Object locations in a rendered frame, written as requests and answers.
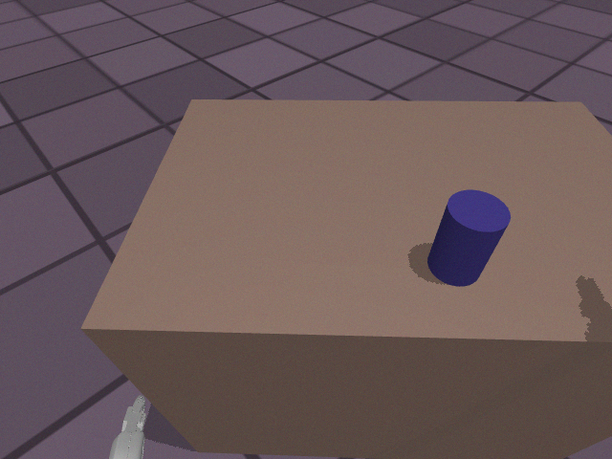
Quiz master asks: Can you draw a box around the left robot hand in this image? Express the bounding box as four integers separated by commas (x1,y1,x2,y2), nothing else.
109,395,146,459

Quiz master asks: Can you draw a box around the can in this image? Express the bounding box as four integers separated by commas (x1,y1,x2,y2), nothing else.
427,190,511,287

